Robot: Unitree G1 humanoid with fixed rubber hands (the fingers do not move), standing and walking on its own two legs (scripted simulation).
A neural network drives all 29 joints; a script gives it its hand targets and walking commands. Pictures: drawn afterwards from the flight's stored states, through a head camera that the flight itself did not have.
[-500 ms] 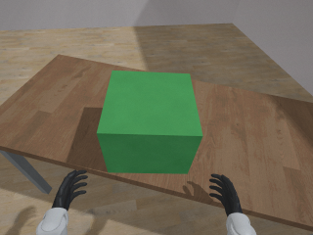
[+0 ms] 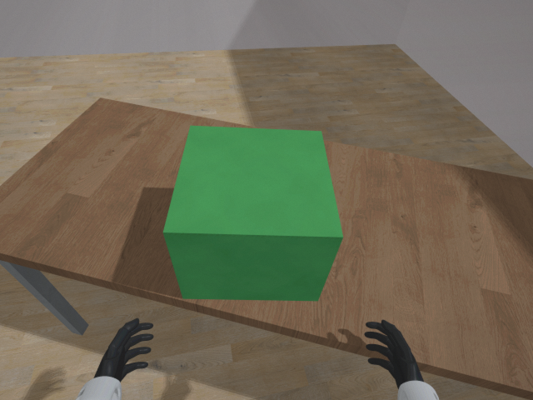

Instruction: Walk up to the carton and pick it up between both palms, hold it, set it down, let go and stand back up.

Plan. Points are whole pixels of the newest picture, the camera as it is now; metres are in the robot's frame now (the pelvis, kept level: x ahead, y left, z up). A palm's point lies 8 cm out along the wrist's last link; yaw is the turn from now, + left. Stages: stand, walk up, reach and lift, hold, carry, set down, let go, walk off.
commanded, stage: set down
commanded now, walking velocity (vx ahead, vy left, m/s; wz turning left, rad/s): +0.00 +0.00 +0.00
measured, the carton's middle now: (253, 213) +0.46 +0.04 -0.04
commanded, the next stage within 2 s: let go in 0.12 s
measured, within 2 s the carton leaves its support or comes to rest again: neither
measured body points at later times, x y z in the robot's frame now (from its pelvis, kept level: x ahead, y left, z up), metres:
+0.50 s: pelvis -0.01 +0.00 +0.00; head -0.01 +0.01 +0.45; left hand +0.17 +0.22 -0.09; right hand +0.17 -0.23 -0.08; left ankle -0.01 +0.13 -0.75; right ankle -0.02 -0.11 -0.75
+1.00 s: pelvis -0.02 +0.01 -0.01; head -0.04 +0.02 +0.44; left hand +0.11 +0.28 -0.10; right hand +0.13 -0.25 -0.09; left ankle -0.01 +0.13 -0.75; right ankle -0.02 -0.11 -0.75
